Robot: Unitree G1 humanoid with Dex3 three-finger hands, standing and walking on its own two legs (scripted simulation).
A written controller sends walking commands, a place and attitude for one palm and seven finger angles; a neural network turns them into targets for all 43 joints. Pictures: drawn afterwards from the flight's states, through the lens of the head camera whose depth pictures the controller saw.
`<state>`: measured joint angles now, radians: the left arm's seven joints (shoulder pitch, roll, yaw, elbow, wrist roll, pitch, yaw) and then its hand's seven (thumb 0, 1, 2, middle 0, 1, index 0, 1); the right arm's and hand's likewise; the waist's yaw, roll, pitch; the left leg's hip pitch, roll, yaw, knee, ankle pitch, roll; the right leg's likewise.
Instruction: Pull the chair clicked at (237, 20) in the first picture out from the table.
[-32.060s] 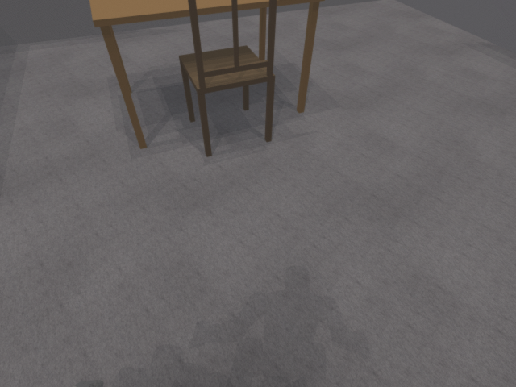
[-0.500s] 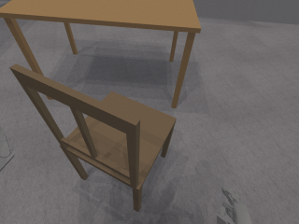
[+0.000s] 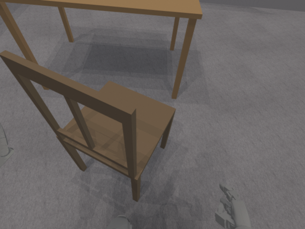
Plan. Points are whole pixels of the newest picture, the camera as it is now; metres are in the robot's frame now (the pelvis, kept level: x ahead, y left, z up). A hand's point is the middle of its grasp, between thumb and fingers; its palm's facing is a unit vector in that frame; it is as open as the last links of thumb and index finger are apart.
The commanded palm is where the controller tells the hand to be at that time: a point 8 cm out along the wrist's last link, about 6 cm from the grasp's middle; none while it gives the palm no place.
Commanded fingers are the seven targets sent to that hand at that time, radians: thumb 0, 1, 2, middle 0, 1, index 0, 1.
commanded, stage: step back with the hand held close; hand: left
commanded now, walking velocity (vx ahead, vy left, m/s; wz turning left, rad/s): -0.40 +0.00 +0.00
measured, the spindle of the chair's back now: (82, 125) +0.42 +0.27 -0.07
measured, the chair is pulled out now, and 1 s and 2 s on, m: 0.56 0.56 0.56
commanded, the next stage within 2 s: stop stepping back and stand still in 0.26 s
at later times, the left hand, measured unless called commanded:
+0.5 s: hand out of the picture +0.09 +0.22 +0.18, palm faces +0.34 -0.79 -0.51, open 7.4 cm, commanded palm +0.04 +0.27 +0.19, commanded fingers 0.00 0.90 0.90 -0.20 -0.30 -0.20 -0.30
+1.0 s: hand out of the picture +0.04 +0.24 +0.18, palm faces +0.47 -0.78 -0.41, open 7.4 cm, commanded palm -0.01 +0.28 +0.19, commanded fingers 0.00 0.90 0.90 -0.20 -0.30 -0.20 -0.30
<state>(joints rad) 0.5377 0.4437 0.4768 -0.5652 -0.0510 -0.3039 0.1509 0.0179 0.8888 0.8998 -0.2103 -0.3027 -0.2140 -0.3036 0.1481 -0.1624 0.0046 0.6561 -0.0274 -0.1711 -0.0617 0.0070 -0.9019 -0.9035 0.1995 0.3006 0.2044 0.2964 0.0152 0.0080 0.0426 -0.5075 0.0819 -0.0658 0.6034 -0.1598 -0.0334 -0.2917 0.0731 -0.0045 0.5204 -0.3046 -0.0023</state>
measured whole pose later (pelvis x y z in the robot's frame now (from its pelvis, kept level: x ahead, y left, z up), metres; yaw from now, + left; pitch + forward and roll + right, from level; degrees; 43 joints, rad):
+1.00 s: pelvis -0.15 -0.02 +0.01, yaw +0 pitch -2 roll -1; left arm 0.54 0.39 0.41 -0.44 -0.03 -0.25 0.16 0.02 0.89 0.90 -0.21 -0.30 -0.22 -0.30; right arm 0.26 -0.19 0.00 0.66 0.01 -0.16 -0.05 0.01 -0.90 -0.90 0.20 0.30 0.20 0.30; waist -0.01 0.00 -0.02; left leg -0.24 0.04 0.02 0.54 -0.28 0.00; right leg -0.24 -0.01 -0.05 0.47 -0.20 0.01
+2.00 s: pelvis -0.15 -0.03 +0.01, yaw +1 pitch -1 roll +0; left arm 0.33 0.13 -0.01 1.08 0.01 0.02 0.03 0.01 0.91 0.90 -0.20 -0.30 -0.20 -0.30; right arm 0.36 -0.11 0.00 1.08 -0.02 0.01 -0.02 0.00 -0.91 -0.90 0.20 0.30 0.20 0.30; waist 0.00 0.02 0.02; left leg -0.21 0.02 0.02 0.48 -0.25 0.00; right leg -0.24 -0.04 -0.05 0.48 -0.22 0.01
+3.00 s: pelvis -0.14 -0.04 +0.01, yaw +1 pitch -1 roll +0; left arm 0.32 0.12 0.01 1.08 0.01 0.01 0.03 0.01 0.91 0.90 -0.20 -0.30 -0.20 -0.30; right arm 0.34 -0.10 -0.01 1.10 -0.01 0.00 -0.03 0.00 -0.91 -0.90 0.20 0.30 0.20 0.30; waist 0.00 0.00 0.05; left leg -0.18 0.04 0.01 0.47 -0.26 -0.02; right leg -0.21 -0.02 -0.06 0.46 -0.23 -0.01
